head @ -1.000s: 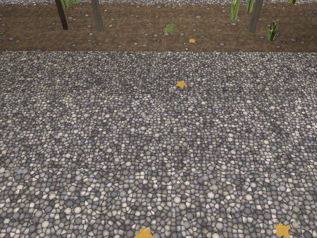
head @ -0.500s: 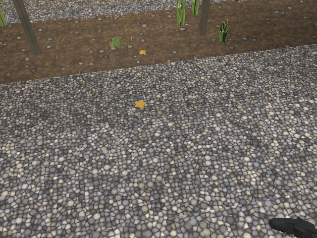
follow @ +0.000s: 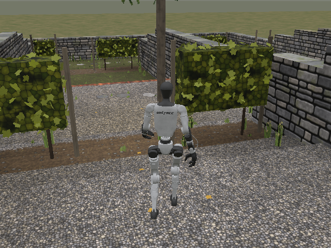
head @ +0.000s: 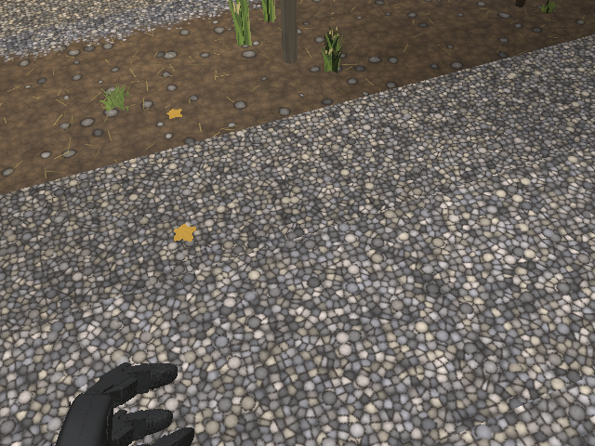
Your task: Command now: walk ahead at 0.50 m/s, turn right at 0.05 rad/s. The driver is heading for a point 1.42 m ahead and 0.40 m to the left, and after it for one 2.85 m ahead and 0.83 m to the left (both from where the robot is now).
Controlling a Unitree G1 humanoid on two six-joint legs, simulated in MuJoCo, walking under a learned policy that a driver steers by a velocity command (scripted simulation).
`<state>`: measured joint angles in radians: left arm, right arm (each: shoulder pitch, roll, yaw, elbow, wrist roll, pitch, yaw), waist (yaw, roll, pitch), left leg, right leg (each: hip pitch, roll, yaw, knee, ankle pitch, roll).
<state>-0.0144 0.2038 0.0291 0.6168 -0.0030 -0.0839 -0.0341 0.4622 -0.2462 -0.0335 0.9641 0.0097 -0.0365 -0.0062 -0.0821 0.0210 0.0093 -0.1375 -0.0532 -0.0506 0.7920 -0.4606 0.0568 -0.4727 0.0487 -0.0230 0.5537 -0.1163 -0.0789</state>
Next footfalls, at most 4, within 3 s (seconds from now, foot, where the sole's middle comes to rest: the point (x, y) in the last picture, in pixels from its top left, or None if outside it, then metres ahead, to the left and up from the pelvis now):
0.44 left None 0.25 0.16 -0.76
0.90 right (288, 403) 0.63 0.02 -0.93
1.32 left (187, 406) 0.65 0.28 -0.93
1.60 right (285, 370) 0.72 0.02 -0.93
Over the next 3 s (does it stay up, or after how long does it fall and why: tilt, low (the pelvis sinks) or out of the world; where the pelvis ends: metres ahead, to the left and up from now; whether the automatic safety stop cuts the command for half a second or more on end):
stays up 0.87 0.28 -0.16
